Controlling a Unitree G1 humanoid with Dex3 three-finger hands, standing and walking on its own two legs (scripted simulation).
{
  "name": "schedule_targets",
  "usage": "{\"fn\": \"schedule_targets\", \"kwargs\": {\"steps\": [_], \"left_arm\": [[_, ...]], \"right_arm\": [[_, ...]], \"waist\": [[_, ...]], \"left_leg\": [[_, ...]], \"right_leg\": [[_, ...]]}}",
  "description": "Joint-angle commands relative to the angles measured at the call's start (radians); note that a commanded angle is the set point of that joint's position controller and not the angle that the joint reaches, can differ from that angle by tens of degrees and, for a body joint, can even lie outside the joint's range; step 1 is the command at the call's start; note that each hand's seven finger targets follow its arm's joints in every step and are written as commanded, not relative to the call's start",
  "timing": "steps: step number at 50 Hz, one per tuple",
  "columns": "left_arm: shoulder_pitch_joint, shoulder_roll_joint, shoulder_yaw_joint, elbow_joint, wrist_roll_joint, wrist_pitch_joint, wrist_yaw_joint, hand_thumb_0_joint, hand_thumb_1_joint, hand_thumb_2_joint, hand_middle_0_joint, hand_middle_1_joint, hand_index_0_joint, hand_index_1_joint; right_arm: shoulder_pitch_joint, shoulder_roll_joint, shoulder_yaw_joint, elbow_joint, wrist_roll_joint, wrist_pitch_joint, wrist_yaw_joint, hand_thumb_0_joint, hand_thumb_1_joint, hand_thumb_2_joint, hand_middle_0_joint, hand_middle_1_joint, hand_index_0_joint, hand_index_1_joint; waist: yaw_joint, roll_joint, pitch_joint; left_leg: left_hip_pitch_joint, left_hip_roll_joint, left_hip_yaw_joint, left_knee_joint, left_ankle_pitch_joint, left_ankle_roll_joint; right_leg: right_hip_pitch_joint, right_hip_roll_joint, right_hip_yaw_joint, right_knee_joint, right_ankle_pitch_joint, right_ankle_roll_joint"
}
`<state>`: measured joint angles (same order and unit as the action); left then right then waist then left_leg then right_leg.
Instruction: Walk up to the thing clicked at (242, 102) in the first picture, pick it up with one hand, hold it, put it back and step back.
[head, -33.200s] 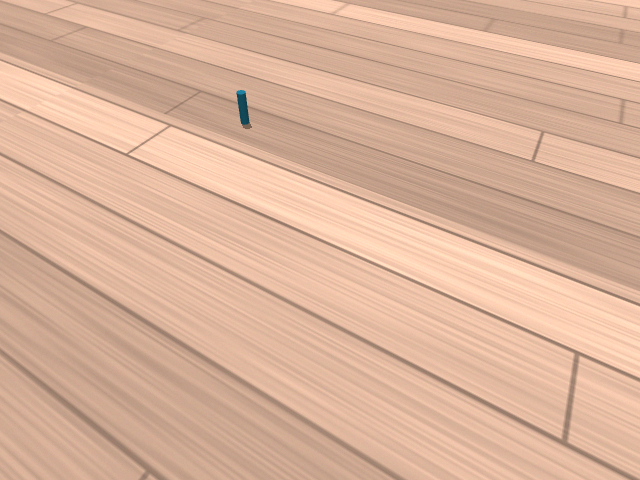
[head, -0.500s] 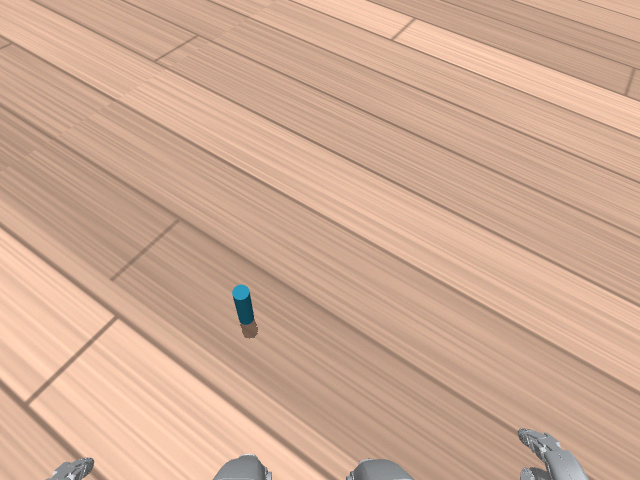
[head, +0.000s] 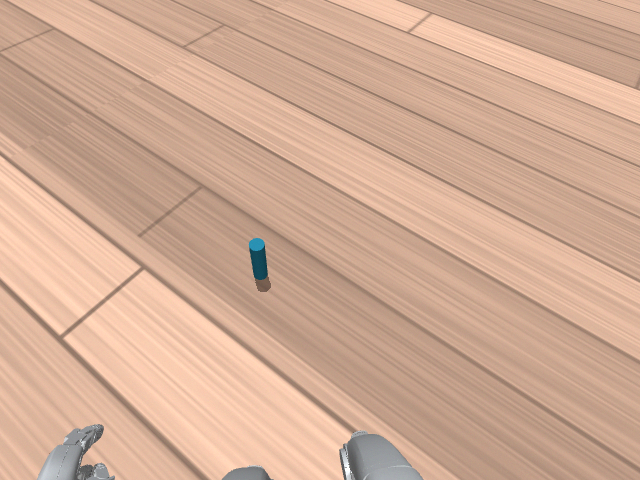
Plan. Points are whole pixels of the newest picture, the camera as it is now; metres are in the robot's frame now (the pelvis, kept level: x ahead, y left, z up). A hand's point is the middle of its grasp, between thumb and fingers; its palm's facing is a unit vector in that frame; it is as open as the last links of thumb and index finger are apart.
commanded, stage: step back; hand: left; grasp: from the side
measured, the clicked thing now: (258, 260) +0.81 +0.16 -0.66
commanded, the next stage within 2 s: stand in 1.44 s
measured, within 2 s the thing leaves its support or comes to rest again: neither
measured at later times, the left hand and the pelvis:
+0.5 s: hand out of the picture -0.09 +0.24 -0.13, palm faces -0.01 -0.90 -0.44, open 7.4 cm; pelvis -0.17 -0.03 +0.00, yaw -1 degrees
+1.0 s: hand out of the picture -0.13 +0.23 -0.13, palm faces +0.05 -0.93 -0.36, open 7.4 cm; pelvis -0.18 -0.03 +0.01, yaw +2 degrees
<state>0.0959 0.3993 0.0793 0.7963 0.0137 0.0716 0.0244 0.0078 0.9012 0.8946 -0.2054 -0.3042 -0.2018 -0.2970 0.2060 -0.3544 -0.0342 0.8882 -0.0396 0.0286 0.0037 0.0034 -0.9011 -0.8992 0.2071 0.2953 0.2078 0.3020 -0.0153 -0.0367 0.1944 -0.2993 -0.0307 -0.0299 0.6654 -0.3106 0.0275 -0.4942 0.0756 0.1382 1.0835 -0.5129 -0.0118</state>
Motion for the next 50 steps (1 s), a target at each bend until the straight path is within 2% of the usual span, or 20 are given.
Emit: {"fn": "schedule_targets", "kwargs": {"steps": [1,7,11,12,13,14,15,17,18,24,27,28,29,30,33,39,41,42,45,50], "left_arm": [[0.111,0.19,0.061,-0.037,-0.005,-0.019,0.007,0.0,0.9,0.9,-0.2,-0.3,-0.2,-0.3],[0.073,0.16,0.045,-0.046,0.007,-0.034,-0.01,0.0,0.9,0.9,-0.2,-0.3,-0.2,-0.3],[0.245,0.148,0.048,0.042,0.009,-0.043,-0.016,0.0,0.9,0.9,-0.2,-0.3,-0.2,-0.3],[0.244,0.196,0.06,0.045,0.023,-0.049,-0.013,0.0,0.9,0.9,-0.2,-0.3,-0.2,-0.3],[0.226,0.285,0.086,0.029,0.037,-0.052,-0.015,0.0,0.9,0.9,-0.2,-0.3,-0.2,-0.3],[0.146,0.389,0.107,-0.011,0.038,-0.047,-0.011,0.0,0.9,0.9,-0.2,-0.3,-0.2,-0.3],[0.084,0.36,0.098,-0.034,0.03,-0.056,-0.004,0.0,0.9,0.9,-0.2,-0.3,-0.2,-0.3],[-0.037,0.252,0.062,-0.048,0.029,-0.069,0.003,0.0,0.9,0.9,-0.2,-0.3,-0.2,-0.3],[-0.035,0.239,0.064,-0.043,0.037,-0.073,0.004,0.0,0.9,0.9,-0.2,-0.3,-0.2,-0.3],[0.112,0.26,0.075,0.001,0.043,-0.083,-0.009,0.0,0.9,0.9,-0.2,-0.3,-0.2,-0.3],[0.06,0.254,0.055,0.001,0.029,-0.072,-0.019,0.0,0.9,0.9,-0.2,-0.3,-0.2,-0.3],[0.091,0.194,0.034,0.006,0.028,-0.068,-0.02,0.0,0.9,0.9,-0.2,-0.3,-0.2,-0.3],[0.088,0.12,0.012,0.0,0.009,-0.069,-0.024,0.0,0.9,0.9,-0.2,-0.3,-0.2,-0.3],[0.01,0.207,0.043,0.018,0.008,-0.072,-0.016,0.0,0.9,0.9,-0.2,-0.3,-0.2,-0.3],[0.054,0.18,0.035,0.057,-0.001,-0.087,-0.036,0.0,0.9,0.9,-0.2,-0.3,-0.2,-0.3],[0.128,0.161,0.039,0.133,0.019,-0.114,-0.028,0.0,0.9,0.9,-0.2,-0.3,-0.2,-0.3],[0.171,0.262,0.056,0.145,0.028,-0.125,-0.018,0.0,0.9,0.9,-0.2,-0.3,-0.2,-0.3],[0.12,0.3,0.063,0.124,0.029,-0.128,-0.02,0.0,0.9,0.9,-0.2,-0.3,-0.2,-0.3],[0.075,0.239,0.051,0.111,0.019,-0.14,-0.014,0.0,0.9,0.9,-0.2,-0.3,-0.2,-0.3],[0.003,0.221,0.03,0.107,0.011,-0.122,-0.026,0.0,0.9,0.9,-0.2,-0.3,-0.2,-0.3]], "right_arm": [[-0.114,-0.277,-0.076,-0.121,0.004,-0.033,-0.04,0.0,-0.9,-0.9,0.2,0.3,0.2,0.3],[-0.018,-0.279,-0.081,-0.12,0.001,-0.015,-0.037,0.0,-0.9,-0.9,0.2,0.3,0.2,0.3],[-0.095,-0.306,-0.081,-0.136,0.02,0.014,-0.027,0.0,-0.9,-0.9,0.2,0.3,0.2,0.3],[-0.097,-0.266,-0.068,-0.145,0.023,0.016,-0.024,0.0,-0.9,-0.9,0.2,0.3,0.2,0.3],[-0.089,-0.195,-0.05,-0.165,0.028,0.011,-0.025,0.0,-0.9,-0.9,0.2,0.3,0.2,0.3],[-0.15,-0.206,-0.065,-0.176,0.025,0.012,-0.046,0.0,-0.9,-0.9,0.2,0.3,0.2,0.3],[-0.148,-0.246,-0.078,-0.164,0.028,0.015,-0.047,0.0,-0.9,-0.9,0.2,0.3,0.2,0.3],[-0.061,-0.238,-0.069,-0.107,0.037,0.008,-0.042,0.0,-0.9,-0.9,0.2,0.3,0.2,0.3],[-0.038,-0.228,-0.067,-0.099,0.034,0.003,-0.039,0.0,-0.9,-0.9,0.2,0.3,0.2,0.3],[-0.086,-0.223,-0.067,-0.081,0.006,-0.023,-0.012,0.0,-0.9,-0.9,0.2,0.3,0.2,0.3],[0.035,-0.206,-0.073,-0.003,0.011,-0.045,-0.004,0.0,-0.9,-0.9,0.2,0.3,0.2,0.3],[0.073,-0.227,-0.088,0.023,0.001,-0.054,-0.007,0.0,-0.9,-0.9,0.2,0.3,0.2,0.3],[0.063,-0.3,-0.099,0.015,-0.011,-0.062,-0.012,0.0,-0.9,-0.9,0.2,0.3,0.2,0.3],[0.015,-0.377,-0.104,-0.003,-0.004,-0.063,-0.007,0.0,-0.9,-0.9,0.2,0.3,0.2,0.3],[-0.085,-0.267,-0.07,-0.015,-0.006,-0.084,-0.01,0.0,-0.9,-0.9,0.2,0.3,0.2,0.3],[-0.073,-0.222,-0.059,-0.003,0.012,-0.05,0.003,0.0,-0.9,-0.9,0.2,0.3,0.2,0.3],[-0.082,-0.168,-0.044,-0.012,0.022,-0.045,0.0,0.0,-0.9,-0.9,0.2,0.3,0.2,0.3],[-0.064,-0.202,-0.055,-0.001,0.015,-0.045,-0.005,0.0,-0.9,-0.9,0.2,0.3,0.2,0.3],[-0.025,-0.199,-0.055,0.03,0.019,-0.056,-0.005,0.0,-0.9,-0.9,0.2,0.3,0.2,0.3],[0.034,-0.172,-0.059,0.077,0.01,-0.068,0.002,0.0,-0.9,-0.9,0.2,0.3,0.2,0.3]], "waist": [[0.063,0.163,-0.192],[-0.015,0.204,-0.258],[0.057,0.257,-0.341],[0.055,0.16,-0.302],[0.051,-0.107,-0.245],[0.111,-0.24,-0.185],[0.077,-0.173,-0.125],[-0.014,-0.034,-0.117],[-0.01,-0.073,-0.134],[0.1,-0.162,-0.153],[0.022,-0.141,-0.172],[0.008,-0.017,-0.193],[0.003,0.231,-0.186],[-0.027,0.19,-0.101],[0.033,0.108,-0.092],[0.055,0.139,-0.136],[0.077,-0.093,-0.149],[0.063,-0.106,-0.104],[0.04,-0.041,-0.096],[-0.002,-0.108,-0.174]], "left_leg": [[0.028,0.301,-0.239,-0.24,0.429,0.215],[0.213,0.284,-0.213,-0.189,0.456,0.222],[0.103,0.241,-0.155,-0.119,0.343,0.133],[-0.054,0.178,-0.128,-0.056,0.195,0.075],[-0.305,-0.001,-0.059,0.126,-0.095,-0.001],[-0.267,-0.053,-0.101,0.355,-0.31,-0.038],[-0.217,-0.019,-0.187,0.5,-0.281,-0.041],[-0.195,-0.07,-0.157,0.554,-0.156,-0.03],[-0.173,-0.072,-0.128,0.553,-0.138,-0.037],[-0.177,0.006,-0.009,0.1,-0.241,-0.043],[0.154,0.001,0.049,-0.273,-0.081,-0.004],[0.287,0.028,-0.049,-0.318,-0.065,0.012],[0.296,0.26,-0.466,-0.426,-0.374,0.101],[0.02,0.38,-0.6,-0.492,-0.599,0.216],[0.013,0.26,-0.337,-0.425,-0.311,0.148],[-0.115,0.165,-0.137,-0.243,-0.189,0.058],[-0.229,0.013,-0.039,0.038,-0.237,-0.006],[-0.2,0.021,-0.043,0.168,-0.253,-0.019],[-0.176,0.064,-0.094,0.149,-0.179,-0.013],[0.11,0.023,0.055,-0.161,-0.004,-0.023]], "right_leg": [[0.021,0.009,0.037,0.223,0.002,0.006],[0.074,-0.04,-0.071,-0.206,-0.026,0.04],[0.328,-0.049,-0.157,-0.671,0.204,-0.015],[0.382,-0.097,-0.047,-0.668,0.22,-0.04],[0.412,-0.294,0.245,-0.704,0.21,-0.11],[0.139,-0.513,0.439,-0.782,0.249,-0.284],[0.014,-0.533,0.435,-0.807,0.236,-0.307],[0.075,-0.337,0.118,-0.667,0.468,-0.207],[0.092,-0.311,0.082,-0.65,0.416,-0.191],[0.326,-0.322,0.154,-0.713,-0.099,-0.186],[0.154,-0.295,0.078,-0.652,-0.057,-0.135],[0.054,-0.247,0.019,-0.521,-0.024,-0.096],[-0.133,-0.118,-0.093,-0.328,-0.042,-0.009],[-0.056,-0.117,-0.078,-0.226,-0.072,0.001],[0.056,-0.124,-0.07,-0.236,0.076,-0.011],[0.428,-0.05,-0.165,-0.674,0.215,-0.02],[0.401,-0.311,0.292,-0.834,-0.141,-0.125],[0.297,-0.436,0.407,-0.876,-0.231,-0.212],[0.297,-0.389,0.257,-0.827,0.046,-0.19],[0.174,-0.283,0.026,-0.701,0.225,-0.127]]}}
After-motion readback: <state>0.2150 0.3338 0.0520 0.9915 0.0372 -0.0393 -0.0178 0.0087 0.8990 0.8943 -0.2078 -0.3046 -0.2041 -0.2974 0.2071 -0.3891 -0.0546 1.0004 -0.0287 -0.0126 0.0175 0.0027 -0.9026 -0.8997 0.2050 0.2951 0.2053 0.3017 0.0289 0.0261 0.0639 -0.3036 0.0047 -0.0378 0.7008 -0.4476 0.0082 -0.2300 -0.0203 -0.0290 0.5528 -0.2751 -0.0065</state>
